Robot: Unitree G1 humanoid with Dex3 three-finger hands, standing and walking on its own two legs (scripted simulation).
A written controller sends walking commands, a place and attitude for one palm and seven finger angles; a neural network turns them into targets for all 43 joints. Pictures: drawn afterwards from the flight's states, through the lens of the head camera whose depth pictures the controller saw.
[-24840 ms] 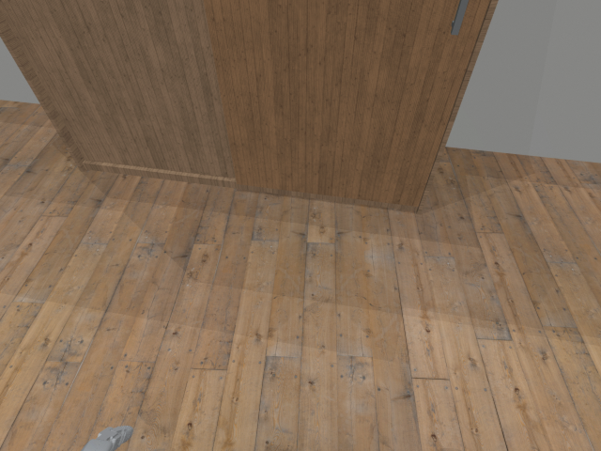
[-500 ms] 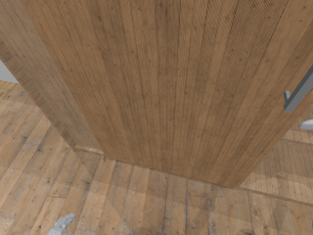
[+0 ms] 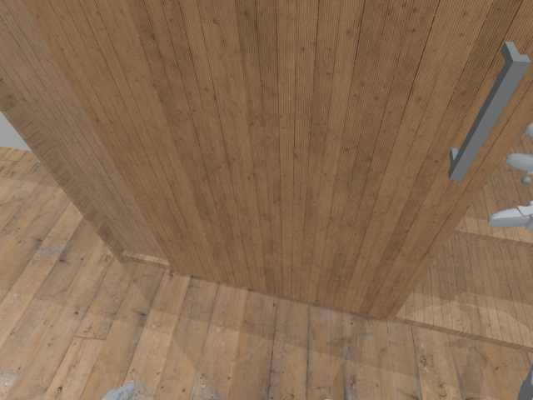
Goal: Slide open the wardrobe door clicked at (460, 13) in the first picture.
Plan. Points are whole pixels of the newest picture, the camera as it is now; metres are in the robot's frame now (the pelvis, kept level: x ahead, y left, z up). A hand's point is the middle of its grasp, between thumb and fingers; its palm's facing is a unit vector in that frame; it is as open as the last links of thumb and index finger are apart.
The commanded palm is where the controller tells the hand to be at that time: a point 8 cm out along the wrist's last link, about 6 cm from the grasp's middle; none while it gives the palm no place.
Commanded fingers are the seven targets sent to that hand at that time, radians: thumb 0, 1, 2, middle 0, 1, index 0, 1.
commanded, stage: slip the hand off the handle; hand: right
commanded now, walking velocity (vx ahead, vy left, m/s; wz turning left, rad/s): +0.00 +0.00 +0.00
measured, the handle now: (479, 118) +0.50 -0.28 +0.17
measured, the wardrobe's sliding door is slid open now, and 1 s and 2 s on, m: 0.58 0.58 0.58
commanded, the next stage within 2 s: draw the hand back to the body in 0.80 s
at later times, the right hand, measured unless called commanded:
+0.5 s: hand out of the picture +0.31 -0.30 +0.15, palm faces +0.29 +0.95 -0.07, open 14.7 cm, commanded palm +0.27 -0.34 +0.15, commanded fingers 0.00 0.55 -0.20 0.25 1.15 0.25 1.15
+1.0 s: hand (532, 232) +0.31 -0.29 +0.15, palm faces +0.23 +0.97 +0.00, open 14.7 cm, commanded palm +0.26 -0.33 +0.16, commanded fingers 0.00 0.55 -0.20 0.25 1.15 0.25 1.15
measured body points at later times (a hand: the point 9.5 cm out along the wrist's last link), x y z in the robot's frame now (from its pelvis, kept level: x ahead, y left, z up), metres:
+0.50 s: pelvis -0.02 +0.03 +0.00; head -0.03 +0.02 +0.45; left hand +0.15 +0.27 -0.07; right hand +0.29 -0.35 +0.15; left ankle -0.04 +0.15 -0.71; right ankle +0.08 -0.07 -0.71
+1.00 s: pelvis +0.00 +0.04 +0.00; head +0.00 +0.03 +0.45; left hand +0.15 +0.29 -0.08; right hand +0.29 -0.34 +0.15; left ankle -0.04 +0.15 -0.71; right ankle +0.08 -0.07 -0.71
